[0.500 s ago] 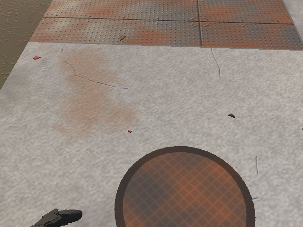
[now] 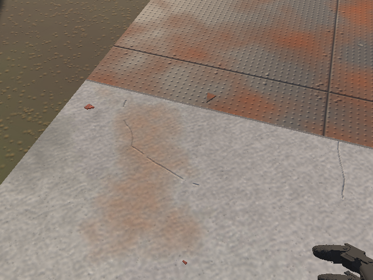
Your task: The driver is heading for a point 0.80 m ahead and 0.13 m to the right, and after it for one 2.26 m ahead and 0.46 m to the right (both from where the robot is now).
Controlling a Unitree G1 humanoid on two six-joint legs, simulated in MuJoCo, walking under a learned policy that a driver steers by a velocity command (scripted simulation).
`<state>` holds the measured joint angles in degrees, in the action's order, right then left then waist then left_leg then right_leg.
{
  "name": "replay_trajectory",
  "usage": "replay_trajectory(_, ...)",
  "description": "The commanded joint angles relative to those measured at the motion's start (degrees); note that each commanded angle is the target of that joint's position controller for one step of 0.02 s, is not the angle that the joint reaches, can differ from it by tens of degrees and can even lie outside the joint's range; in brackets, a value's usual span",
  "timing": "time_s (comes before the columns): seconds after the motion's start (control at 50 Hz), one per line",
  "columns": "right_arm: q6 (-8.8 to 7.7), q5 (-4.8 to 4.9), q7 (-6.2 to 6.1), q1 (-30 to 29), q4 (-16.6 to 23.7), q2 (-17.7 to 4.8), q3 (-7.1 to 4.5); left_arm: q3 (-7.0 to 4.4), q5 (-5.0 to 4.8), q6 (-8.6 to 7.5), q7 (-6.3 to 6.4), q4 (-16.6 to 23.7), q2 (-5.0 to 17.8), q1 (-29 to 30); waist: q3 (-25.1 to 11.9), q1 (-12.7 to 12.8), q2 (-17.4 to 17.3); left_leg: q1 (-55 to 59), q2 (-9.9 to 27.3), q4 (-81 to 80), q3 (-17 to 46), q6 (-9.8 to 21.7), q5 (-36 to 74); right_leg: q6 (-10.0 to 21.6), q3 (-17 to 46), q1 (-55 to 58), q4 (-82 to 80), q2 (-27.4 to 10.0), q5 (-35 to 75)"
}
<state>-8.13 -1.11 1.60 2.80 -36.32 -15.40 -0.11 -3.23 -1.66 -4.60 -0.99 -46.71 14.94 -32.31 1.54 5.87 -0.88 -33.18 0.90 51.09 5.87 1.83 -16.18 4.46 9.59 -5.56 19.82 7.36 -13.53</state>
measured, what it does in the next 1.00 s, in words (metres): walks ahead, turning right: left foot, then right foot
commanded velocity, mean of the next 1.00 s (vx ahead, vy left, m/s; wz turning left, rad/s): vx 1.00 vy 0.00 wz -0.31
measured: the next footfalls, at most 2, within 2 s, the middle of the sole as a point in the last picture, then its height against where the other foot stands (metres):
left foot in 0.16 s outside the picture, level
right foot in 0.58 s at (276, 245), level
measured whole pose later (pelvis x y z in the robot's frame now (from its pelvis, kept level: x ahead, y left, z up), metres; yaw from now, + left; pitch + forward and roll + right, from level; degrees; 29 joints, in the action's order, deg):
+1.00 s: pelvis +0.85 -0.25 -0.03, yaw -19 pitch -1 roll -2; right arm -3.5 2.6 3.8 7.8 -43.0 -16.2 -2.0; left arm -2.3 1.4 -5.7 1.2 -46.9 14.6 -22.8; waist 2.4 3.1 -0.9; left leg -43.9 3.3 41.3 -4.6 4.8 11.0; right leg 0.6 -15.7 16.7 10.9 4.2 -25.7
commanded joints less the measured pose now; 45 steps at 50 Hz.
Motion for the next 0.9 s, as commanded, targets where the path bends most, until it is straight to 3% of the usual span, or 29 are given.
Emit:
replay_trajectory(0.02, -1.5, 0.15, 0.51, -4.9, 5.2, -2.6, -0.2, -2.26, -0.69, -1.2, 1.29, 7.1, 9.2, 10.7, 4.5, -5.0, 4.1, 13.7, -1.4, -14.3, -1.3, -2.3, 15.6, 9.6, 15.8, -19.2, -12.4, -11.6, 0.5)
replay_trajectory(0.06, -1.09, 0.96, 0.11, -5.5, 5.3, -4.5, -1.23, -2.52, -1.09, -0.98, 1.54, 6.4, 9.5, 8.2, 3.9, -4.6, 5.0, 22.1, -1.9, -17.1, -0.2, -3.5, 22.7, 7.7, 16.3, -21.1, -12.5, -12.0, -0.7)
replay_trajectory(0.12, -0.72, 1.82, -1.21, -4.9, 5.5, -7.2, -3.16, -2.22, -1.69, -0.1, 1.36, 4.9, 8.0, 4.5, 2.1, -5.6, 4.9, 24.9, -2.7, -21.9, -0.5, -2.8, 15.4, 4.5, 16.1, -12.7, -3.0, -11.4, 8.4)
replay_trajectory(0.14, -0.79, 1.91, -1.61, -0.7, 5.2, -8.7, -4.24, -2.22, -1.33, 0.18, 1.14, 4.8, 8.1, 4.5, -1.4, -8.6, 4.9, 30.2, -2.3, -22.4, -0.9, -1.7, 12.8, 2.6, 14.1, -11.4, 5.7, -9.7, 17.6)
replay_trajectory(0.16, -0.67, 2.09, -2.15, 10.4, 3.6, -10.4, -5.32, -1.9, -0.14, 0.42, 0.88, 6.1, 7.7, 7.0, -9.3, -14.6, 4.0, 44.0, 2.4, -19.5, 2.0, 0.5, 8.8, 0.6, 11.4, -17.1, 20.8, -7.9, 19.5)
replay_trajectory(0.18, 0.34, 1.63, -2.74, 22.8, 2.0, -14.6, -6.52, -0.28, 0.24, 0.05, 0.96, 7.2, 2.3, 3.8, -20.7, -16.6, -7.1, 63.4, 16.2, -20.6, 21.4, 7.1, -9.1, -1.8, 5.3, -30.7, 42.0, -3.0, 3.8)
replay_trajectory(0.2, 1.01, 2.05, -1.65, 24.5, -0.3, -16.1, -6.65, 1.83, -2.4, -0.17, 1.39, 9.3, -0.7, -0.5, -27.0, -13.3, -25.7, 67.2, 26.1, -31.5, 47.7, 11.9, -27.8, -2.2, 0.8, -41.4, 58.0, -4.8, -15.8)
replay_trajectory(0.22, 1.51, 2.05, -1.85, 20.8, 0.7, -10.8, -5.84, 0.91, -3.02, 0.22, 2.09, 8.4, 3.5, 4.4, -16.0, -14.4, -17.2, 59.3, 23.0, -34.4, 44.5, 10.2, -30.2, -2.1, -0.6, -47.3, 62.5, -8.6, -11.7)
replay_trajectory(0.24, 1.93, 1.74, -2.15, 18.9, -0.5, -8.4, -5.29, 0.48, -1.98, 0.42, 2.09, 9.3, 5.4, 10.8, -7.4, -14.5, -10.1, 52.1, 21.1, -34.1, 33.2, 8.7, -19.0, -1.9, -3.0, -49.2, 62.8, -10.6, -8.3)
replay_trajectory(0.26, 2.23, 0.49, -2.09, 17.4, -1.6, -6.9, -4.85, 0.32, -0.61, 0.62, 1.81, 10.0, 5.2, 14.9, -2.8, -13.2, -2.4, 44.2, 18.8, -34.8, 24.8, 8.0, -8.1, -1.6, -3.9, -46.9, 61.2, -12.6, -6.5)
replay_trajectory(0.28, 2.2, -0.51, -2.07, 15.1, -2.4, -5.3, -4.45, 0.11, -0.19, 1.08, 1.3, 10.9, 4.1, 15.9, -0.6, -10.7, -3.8, 38.4, 17.4, -35.7, 19.4, 8.1, -1.8, -1.4, -3.4, -44.5, 59.0, -14.4, -5.3)
replay_trajectory(0.32, 2.05, 0.18, -1.63, 11.4, -3.9, -2.2, -3.83, 0.49, -1.28, 2.87, 0.41, 12.2, 1.3, 17.2, 2.7, -7.4, -5.0, 31.0, 15.8, -38.2, 9.8, 6.9, 4.2, -1.2, -3.2, -43.0, 56.9, -17.4, -6.7)
replay_trajectory(0.36, 1.65, 1.21, -1.56, 8.3, -4.3, -3.3, -4.19, 1.0, -0.93, 3.71, -0.2, 14.4, 0.6, 19.2, 4.4, -5.1, -3.8, 27.1, 16.2, -40.8, 3.2, 6.8, 11.1, -2.0, -3.3, -43.9, 53.8, -19.0, -3.6)
replay_trajectory(0.4, 1.11, 1.32, -1.97, 5.1, -4.1, -6.4, -4.99, 1.21, -0.25, 3.45, -1.07, 15.5, 1.9, 20.5, 5.2, -3.4, -2.5, 23.3, 14.2, -43.8, -4.9, 5.7, 14.1, -2.5, -4.5, -40.4, 45.8, -19.0, 5.5)
replay_trajectory(0.46, 0.92, 1.37, -2.25, 7.7, -5.2, -10.5, -5.95, 0.95, 0.34, 2.73, -2.51, 16.1, 3.8, 26.5, 6.0, -5.8, 3.2, 24.3, 10.4, -46.1, -14.9, 3.1, 20.3, -0.9, -11.7, -31.5, 30.7, -15.0, 18.6)
replay_trajectory(0.52, 1.65, 1.5, -2.03, 13.8, -6.6, -15.4, -6.68, -0.31, 0.03, 2.41, -3.0, 17.1, 6.6, 27.5, 2.4, -4.2, -1.4, 31.9, 12.1, -37.3, -16.7, 2.7, 59.5, 2.3, -17.8, -20.6, 25.6, -7.1, 13.8)
replay_trajectory(0.54, 2.12, 1.64, -2.02, 15.4, -7.4, -16.9, -6.77, -1.17, -0.2, 2.49, -2.86, 16.8, 8.1, 23.4, -0.4, -0.8, -3.8, 33.2, 13.9, -29.8, -16.0, 3.5, 71.0, 4.1, -17.6, -14.2, 25.1, -4.8, 8.9)
replay_trajectory(0.56, 2.62, 1.53, -1.91, 14.6, -7.8, -17.3, -6.49, -2.97, -0.34, 3.07, -2.12, 13.9, 11.1, 12.4, -5.7, 5.8, -4.4, 30.6, 14.6, -17.8, -15.0, 3.9, 76.1, 6.5, -16.2, -0.7, 23.1, -3.7, 7.0)
replay_trajectory(0.58, 2.8, 1.79, -1.93, 12.5, -8.1, -16.9, -5.85, -4.95, -0.63, 4.12, -0.67, 10.1, 14.4, -0.3, -9.4, 13.3, -1.5, 19.8, 12.0, 1.1, -14.8, 2.5, 65.8, 7.9, -12.0, 17.7, 18.0, -5.4, 9.2)
replay_trajectory(0.6, 2.39, -0.43, -1.09, 21.4, -7.6, -4.1, -2.28, -4.38, -0.34, 3.91, -0.02, 8.4, 18.8, 0.8, -12.3, 2.8, 20.1, -0.3, 1.5, 30.0, -13.2, 0.9, -16.2, 9.7, 5.4, 32.1, 22.2, -16.9, 6.3)
replay_trajectory(0.62, 0.16, 4.19, -0.52, 26.4, -7.2, -5.5, -1.39, -3.23, 1.56, 2.59, -0.33, 11.8, 16.1, 1.0, -27.7, 2.2, 19.3, -6.6, -3.5, 38.7, 4.1, 3.3, -17.4, 16.3, 35.2, 35.6, 5.1, -28.3, -20.6)
replay_trajectory(0.64, -0.19, 6.54, -0.7, 14.8, -6.2, -12.0, -3.21, -2.66, 2.08, 1.46, -0.82, 10.9, 12.6, 2.1, -18.0, 5.7, 7.8, -9.1, -0.7, 38.0, 3.1, 3.7, -11.3, 13.0, 33.0, 26.1, -3.5, -27.3, -26.0)
replay_trajectory(0.66, -0.27, 6.71, -1.04, 10.2, -3.3, -10.2, -2.69, -2.57, 1.76, 0.26, -1.01, 9.8, 13.1, 5.8, -7.4, 2.6, 3.4, -11.2, 1.4, 33.0, 2.4, 3.7, -6.2, 11.8, 28.3, 15.4, -6.0, -26.9, -23.2)
replay_trajectory(0.68, 0.25, 5.13, -1.58, 9.5, -4.0, -8.2, -2.16, -2.1, 2.23, -0.78, -1.11, 9.4, 11.3, 10.6, -3.2, -0.7, -1.4, -9.2, 4.6, 29.7, 2.5, 3.2, -2.2, 10.4, 22.8, 7.0, -6.2, -26.0, -16.9)
replay_trajectory(0.7, 1.46, 4.31, -1.6, 12.9, -5.4, -8.1, -2.53, -1.42, 3.52, -1.61, -1.18, 9.4, 8.6, 14.0, -1.5, -4.0, -0.7, -5.3, 7.0, 27.8, 3.0, 2.7, 2.0, 9.3, 16.7, 0.1, -6.2, -24.3, -12.2)
replay_trajectory(0.72, 2.96, 4.35, -1.42, 15.7, -7.0, -7.8, -2.82, -0.85, 3.85, -2.27, -1.32, 9.1, 6.3, 15.6, -0.9, -5.9, 1.1, -1.9, 8.5, 26.9, 3.6, 2.1, 3.9, 7.9, 11.6, -4.3, -7.2, -23.0, -8.3)
replay_trajectory(0.76, 5.19, 4.48, -1.31, 16.7, -8.3, -5.7, -2.96, -0.57, 2.52, -3.01, -1.36, 7.2, 4.5, 17.0, 1.5, -7.6, 2.5, -2.5, 10.0, 22.9, 3.4, 1.1, 5.3, 5.2, 1.1, -7.2, -10.0, -20.7, -1.6)
replay_trajectory(0.82, 5.83, 4.17, -1.07, 11.1, -7.0, -3.7, -2.54, -0.96, 3.11, -3.35, -0.31, 5.7, 5.0, 16.6, 5.2, -6.3, 1.3, -8.2, 8.9, 15.3, 2.2, 0.4, 15.5, 1.3, -12.2, -6.4, -12.9, -16.8, 11.9)
replay_trajectory(0.9, 4.39, 3.31, 0.62, 3.6, -4.7, -3.1, -2.21, -0.8, 3.11, -3.59, 1.35, 4.5, 5.7, 14.4, 7.0, -4.1, -0.5, -6.6, 5.5, -0.7, -6.6, 0.9, 30.0, -1.3, -21.7, -3.0, -15.6, -14.3, 21.5)
Velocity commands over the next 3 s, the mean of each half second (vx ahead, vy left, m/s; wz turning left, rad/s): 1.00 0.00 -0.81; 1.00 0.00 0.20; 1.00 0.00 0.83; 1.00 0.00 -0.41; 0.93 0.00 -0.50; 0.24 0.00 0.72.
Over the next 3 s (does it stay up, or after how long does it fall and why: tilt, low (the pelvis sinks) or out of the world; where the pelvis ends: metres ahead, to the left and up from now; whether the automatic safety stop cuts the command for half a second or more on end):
stays up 2.38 -0.57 -0.01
